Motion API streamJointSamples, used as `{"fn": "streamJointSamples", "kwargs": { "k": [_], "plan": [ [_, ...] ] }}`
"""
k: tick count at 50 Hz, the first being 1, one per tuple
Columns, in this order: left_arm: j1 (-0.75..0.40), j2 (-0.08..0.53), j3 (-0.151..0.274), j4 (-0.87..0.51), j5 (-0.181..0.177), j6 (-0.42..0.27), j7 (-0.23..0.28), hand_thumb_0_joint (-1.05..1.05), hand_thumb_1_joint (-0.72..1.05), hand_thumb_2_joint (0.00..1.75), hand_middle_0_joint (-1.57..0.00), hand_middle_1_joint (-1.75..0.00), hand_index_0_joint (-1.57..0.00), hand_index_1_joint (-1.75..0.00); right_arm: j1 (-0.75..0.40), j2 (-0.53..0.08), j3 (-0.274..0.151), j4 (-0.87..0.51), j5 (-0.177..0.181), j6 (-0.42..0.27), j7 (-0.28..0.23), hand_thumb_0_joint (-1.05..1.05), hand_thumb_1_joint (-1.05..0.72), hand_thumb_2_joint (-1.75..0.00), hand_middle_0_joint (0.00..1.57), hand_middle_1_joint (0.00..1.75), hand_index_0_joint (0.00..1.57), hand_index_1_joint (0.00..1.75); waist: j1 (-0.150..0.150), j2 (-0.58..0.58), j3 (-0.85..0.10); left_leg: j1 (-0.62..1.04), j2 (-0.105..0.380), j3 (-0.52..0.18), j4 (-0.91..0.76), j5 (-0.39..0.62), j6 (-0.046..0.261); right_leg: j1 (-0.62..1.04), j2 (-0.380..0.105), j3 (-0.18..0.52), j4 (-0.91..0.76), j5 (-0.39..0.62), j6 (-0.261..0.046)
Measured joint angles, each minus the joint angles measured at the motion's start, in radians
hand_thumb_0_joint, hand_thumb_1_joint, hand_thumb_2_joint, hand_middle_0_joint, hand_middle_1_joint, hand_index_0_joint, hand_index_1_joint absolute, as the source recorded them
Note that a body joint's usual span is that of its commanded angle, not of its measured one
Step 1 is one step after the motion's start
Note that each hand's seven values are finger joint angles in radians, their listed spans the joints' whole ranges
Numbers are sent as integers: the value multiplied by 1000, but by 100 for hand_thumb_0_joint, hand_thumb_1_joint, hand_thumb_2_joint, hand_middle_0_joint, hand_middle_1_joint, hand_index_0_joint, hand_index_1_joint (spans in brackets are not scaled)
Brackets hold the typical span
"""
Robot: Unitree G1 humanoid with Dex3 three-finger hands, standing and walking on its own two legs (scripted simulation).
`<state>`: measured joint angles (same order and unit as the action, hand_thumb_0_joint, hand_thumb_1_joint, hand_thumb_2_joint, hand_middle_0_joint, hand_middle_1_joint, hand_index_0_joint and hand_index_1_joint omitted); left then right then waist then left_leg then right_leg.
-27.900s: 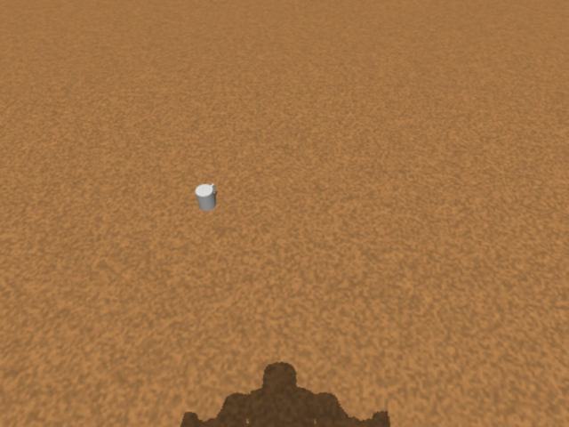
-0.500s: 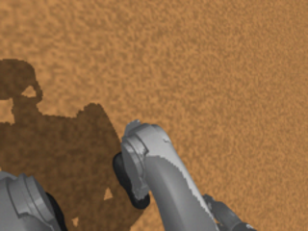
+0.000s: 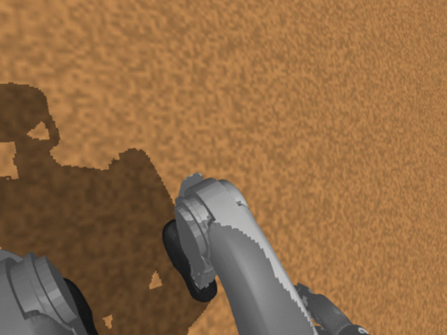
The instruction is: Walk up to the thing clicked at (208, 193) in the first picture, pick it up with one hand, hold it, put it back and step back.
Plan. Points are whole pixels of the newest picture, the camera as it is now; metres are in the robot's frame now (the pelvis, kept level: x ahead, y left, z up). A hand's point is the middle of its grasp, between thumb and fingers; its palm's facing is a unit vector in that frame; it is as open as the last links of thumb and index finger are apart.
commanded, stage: close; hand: left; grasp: from above
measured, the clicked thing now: out of the picture +0.54 +0.32 -0.27
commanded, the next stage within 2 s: rest palm in 0.68 s
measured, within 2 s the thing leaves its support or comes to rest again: neither
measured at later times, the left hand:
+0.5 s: hand out of the picture +0.52 +0.32 -0.23, palm faces -0.41 -0.15 -0.90, open 12.3 cm
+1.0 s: hand out of the picture +0.51 +0.32 -0.23, palm faces -0.42 -0.15 -0.90, open 13.4 cm
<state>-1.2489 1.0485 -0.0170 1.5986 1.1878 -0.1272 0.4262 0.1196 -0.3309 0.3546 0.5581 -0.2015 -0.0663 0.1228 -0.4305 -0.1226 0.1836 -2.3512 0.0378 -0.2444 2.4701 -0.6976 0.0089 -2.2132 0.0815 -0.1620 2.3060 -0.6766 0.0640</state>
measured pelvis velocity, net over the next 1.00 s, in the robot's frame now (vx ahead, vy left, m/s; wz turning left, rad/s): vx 0.00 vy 0.00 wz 0.00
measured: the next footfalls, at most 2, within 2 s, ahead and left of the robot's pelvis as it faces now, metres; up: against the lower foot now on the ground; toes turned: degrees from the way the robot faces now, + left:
none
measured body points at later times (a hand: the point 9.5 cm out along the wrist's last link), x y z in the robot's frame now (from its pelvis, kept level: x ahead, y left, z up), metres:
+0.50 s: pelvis +0.00 +0.00 +0.00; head +0.30 +0.12 +0.31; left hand +0.53 +0.32 -0.18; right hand +0.05 -0.25 -0.06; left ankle +0.06 +0.13 -0.29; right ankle +0.11 -0.12 -0.29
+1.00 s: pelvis +0.00 +0.00 +0.00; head +0.30 +0.12 +0.31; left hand +0.53 +0.32 -0.18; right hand +0.04 -0.25 -0.06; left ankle +0.06 +0.13 -0.29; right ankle +0.11 -0.12 -0.29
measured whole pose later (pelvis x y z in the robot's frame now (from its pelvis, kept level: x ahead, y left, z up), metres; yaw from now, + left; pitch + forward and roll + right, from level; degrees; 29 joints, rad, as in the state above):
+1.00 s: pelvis +0.00 +0.00 +0.00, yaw +0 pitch +31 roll -15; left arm -1.25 1.06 -0.02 1.61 1.18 -0.13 0.42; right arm 0.11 -0.33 0.37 0.56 -0.21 -0.05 0.12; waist -0.44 -0.13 0.20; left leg -2.35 0.04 -0.25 2.47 -0.70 0.01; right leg -2.21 0.08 -0.17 2.30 -0.67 0.06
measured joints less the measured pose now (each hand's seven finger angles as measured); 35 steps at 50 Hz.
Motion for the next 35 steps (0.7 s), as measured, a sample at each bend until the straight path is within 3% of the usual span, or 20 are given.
{"fn": "streamJointSamples", "kwargs": {
  "k": [35],
  "plan": [
    [-2, -1, -13, -6, -15, 13, -10, 0, -33, 120, -16, -137, -3, -136, -11, 4, 6, 5, -2, 10, -1, 0, -91, -89, 20, 30, 20, 30, -1, 0, 2, 3, -1, -3, -4, -6, -3, 3, -1, -3, -4, -5, -2]
  ]
}}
